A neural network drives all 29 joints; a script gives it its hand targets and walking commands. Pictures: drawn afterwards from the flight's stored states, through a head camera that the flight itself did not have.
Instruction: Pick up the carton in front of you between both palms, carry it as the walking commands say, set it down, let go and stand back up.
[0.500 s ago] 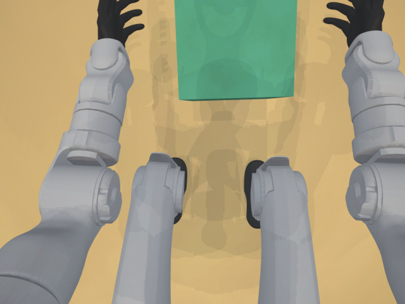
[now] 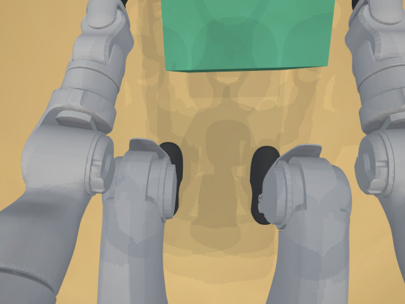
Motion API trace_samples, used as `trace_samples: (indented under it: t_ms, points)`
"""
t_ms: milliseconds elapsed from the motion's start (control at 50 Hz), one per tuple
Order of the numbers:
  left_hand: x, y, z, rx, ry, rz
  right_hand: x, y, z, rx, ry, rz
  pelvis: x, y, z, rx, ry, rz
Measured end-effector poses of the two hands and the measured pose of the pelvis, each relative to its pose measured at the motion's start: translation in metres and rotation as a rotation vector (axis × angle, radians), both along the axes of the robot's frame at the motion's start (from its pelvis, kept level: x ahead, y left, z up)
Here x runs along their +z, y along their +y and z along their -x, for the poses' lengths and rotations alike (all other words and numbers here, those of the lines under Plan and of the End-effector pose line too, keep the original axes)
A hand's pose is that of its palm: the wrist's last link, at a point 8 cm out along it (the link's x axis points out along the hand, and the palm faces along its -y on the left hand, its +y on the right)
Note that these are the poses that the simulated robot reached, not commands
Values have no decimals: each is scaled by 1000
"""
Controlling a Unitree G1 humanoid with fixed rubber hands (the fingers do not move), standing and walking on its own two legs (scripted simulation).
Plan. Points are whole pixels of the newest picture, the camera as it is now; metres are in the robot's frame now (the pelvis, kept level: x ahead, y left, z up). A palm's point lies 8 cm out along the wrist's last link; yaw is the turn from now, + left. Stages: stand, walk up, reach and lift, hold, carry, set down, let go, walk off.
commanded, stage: reach and lift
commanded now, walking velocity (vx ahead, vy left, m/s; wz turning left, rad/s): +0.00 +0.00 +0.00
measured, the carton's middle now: (239, 7) +0.53 -0.03 -0.24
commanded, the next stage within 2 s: none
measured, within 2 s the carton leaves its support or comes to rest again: leaves its support in 0.64 s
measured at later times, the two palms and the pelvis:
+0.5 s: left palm out of the picture +0.53 +0.12 -0.17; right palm out of the picture +0.53 -0.18 -0.17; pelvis -0.01 +0.00 +0.01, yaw +0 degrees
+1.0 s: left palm out of the picture +0.50 +0.12 -0.02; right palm out of the picture +0.49 -0.18 -0.03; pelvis +0.00 +0.01 +0.05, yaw -2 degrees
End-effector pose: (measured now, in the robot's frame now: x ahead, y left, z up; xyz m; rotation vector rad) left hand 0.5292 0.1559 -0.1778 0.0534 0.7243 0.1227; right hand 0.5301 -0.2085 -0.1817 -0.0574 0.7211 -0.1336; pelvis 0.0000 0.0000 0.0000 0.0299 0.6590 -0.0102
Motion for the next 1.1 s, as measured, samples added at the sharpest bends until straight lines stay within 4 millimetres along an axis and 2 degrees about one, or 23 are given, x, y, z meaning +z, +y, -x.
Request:
trace_samples:
  t_ms: [240,360,460,600,700,780,860,980,1100]
  points:
    - [7,-10,6,-10,11,10,8,6,8,5,6,-9,4,3,5,-2,14,1]
    - [7,-31,3,-44,6,36,9,27,3,34,5,-24,7,3,9,1,10,2]
    - [8,-33,2,0,8,26,10,28,1,28,16,-16,8,3,10,1,2,4]
    - [11,-35,-2,-6,29,39,13,32,-2,37,47,-27,0,2,6,3,-9,7]
    - [24,-34,-5,6,15,40,20,34,2,31,33,-35,-4,3,1,3,1,8]
    - [48,-34,-1,21,-32,56,44,34,6,17,-15,-49,-1,4,-1,-5,11,9]
    - [86,-36,9,25,-72,74,85,30,16,-9,-54,-64,11,6,0,-14,20,9]
    - [147,-39,24,31,-60,89,147,27,34,-42,-42,-76,45,7,4,-27,46,8]
    - [193,-36,35,27,-40,74,193,30,45,-35,-21,-66,82,8,7,-31,69,7]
